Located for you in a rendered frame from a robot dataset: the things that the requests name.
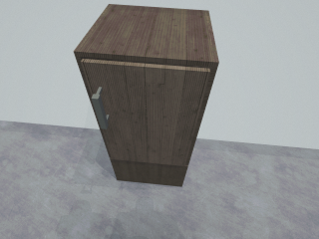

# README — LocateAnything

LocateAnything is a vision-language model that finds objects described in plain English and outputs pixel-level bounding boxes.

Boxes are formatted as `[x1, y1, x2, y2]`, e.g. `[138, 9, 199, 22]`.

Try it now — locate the cupboard door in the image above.
[81, 59, 210, 166]

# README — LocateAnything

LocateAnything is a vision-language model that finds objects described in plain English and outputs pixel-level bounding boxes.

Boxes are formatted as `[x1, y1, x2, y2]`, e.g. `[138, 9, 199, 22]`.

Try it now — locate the handle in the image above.
[91, 87, 110, 129]

